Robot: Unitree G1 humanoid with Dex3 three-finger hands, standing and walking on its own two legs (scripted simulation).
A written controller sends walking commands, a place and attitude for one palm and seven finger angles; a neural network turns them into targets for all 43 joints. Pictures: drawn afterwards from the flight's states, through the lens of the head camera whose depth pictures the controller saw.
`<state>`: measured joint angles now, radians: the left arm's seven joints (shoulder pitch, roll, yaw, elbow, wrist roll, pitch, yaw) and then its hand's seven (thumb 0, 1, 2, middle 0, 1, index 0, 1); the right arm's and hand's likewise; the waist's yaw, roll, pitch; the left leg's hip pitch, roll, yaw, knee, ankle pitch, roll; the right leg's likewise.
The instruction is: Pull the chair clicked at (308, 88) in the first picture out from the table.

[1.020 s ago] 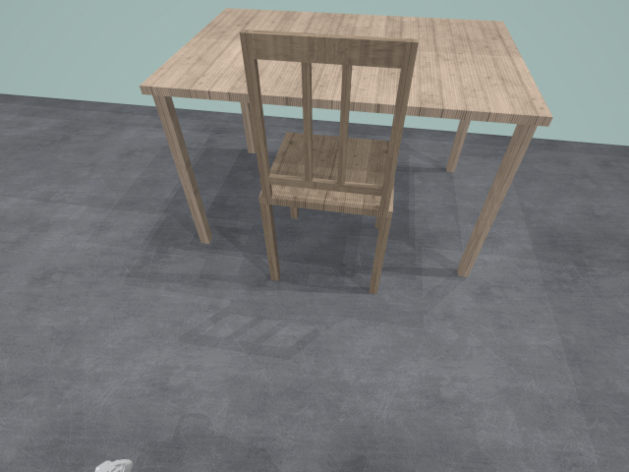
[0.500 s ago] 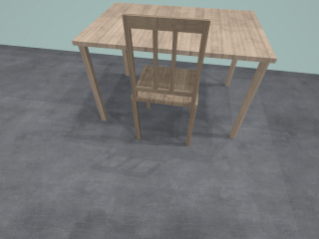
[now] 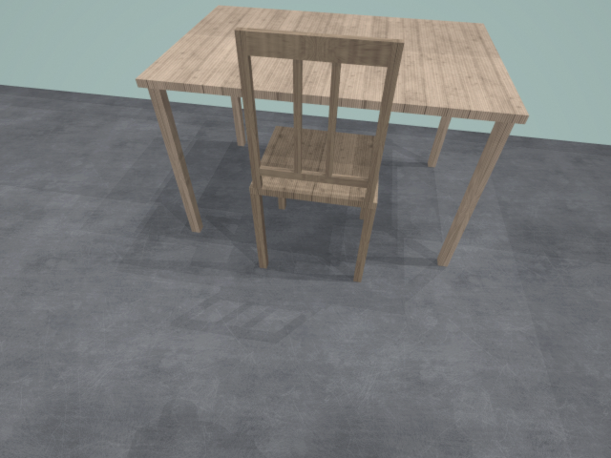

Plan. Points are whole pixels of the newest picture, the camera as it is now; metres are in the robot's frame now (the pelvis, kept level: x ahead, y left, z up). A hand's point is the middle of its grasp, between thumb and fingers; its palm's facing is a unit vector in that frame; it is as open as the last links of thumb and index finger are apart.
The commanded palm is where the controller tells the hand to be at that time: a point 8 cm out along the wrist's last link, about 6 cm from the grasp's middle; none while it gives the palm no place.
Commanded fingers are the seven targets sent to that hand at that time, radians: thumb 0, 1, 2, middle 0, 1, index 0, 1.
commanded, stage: look at it before walking up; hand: left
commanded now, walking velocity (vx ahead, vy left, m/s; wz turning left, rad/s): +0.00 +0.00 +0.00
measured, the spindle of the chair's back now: (297, 121) +0.99 +0.07 -0.07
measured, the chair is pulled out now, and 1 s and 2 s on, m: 0.00 0.00 0.00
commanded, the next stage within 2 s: walk to a spot facing it in 0.42 s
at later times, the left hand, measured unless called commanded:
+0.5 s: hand out of the picture +0.07 +0.24 -0.16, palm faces -0.03 -0.94 -0.33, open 7.4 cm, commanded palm none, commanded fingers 0.00 0.90 0.90 -0.20 -0.30 -0.20 -0.30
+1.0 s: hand out of the picture +0.09 +0.16 -0.18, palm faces -0.16 -0.95 -0.26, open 7.4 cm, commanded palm none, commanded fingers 0.00 0.90 0.90 -0.20 -0.30 -0.20 -0.30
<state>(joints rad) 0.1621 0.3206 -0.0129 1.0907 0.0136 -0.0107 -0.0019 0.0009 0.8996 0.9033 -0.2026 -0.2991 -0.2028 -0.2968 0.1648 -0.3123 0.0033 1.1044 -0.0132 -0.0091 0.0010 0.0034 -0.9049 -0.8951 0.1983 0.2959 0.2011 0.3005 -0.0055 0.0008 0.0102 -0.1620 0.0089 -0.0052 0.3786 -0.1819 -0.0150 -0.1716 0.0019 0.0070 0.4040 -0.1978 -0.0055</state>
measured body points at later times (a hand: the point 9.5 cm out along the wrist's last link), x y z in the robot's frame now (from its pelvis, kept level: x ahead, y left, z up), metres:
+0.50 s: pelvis +0.01 +0.00 +0.00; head +0.01 -0.01 +0.45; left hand +0.07 +0.29 -0.13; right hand +0.08 -0.29 -0.14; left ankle +0.02 +0.13 -0.74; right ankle +0.01 -0.11 -0.74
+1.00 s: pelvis +0.04 -0.04 -0.03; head +0.03 -0.06 +0.42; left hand +0.10 +0.21 -0.16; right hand +0.01 -0.29 -0.19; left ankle +0.01 +0.12 -0.72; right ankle +0.02 -0.11 -0.75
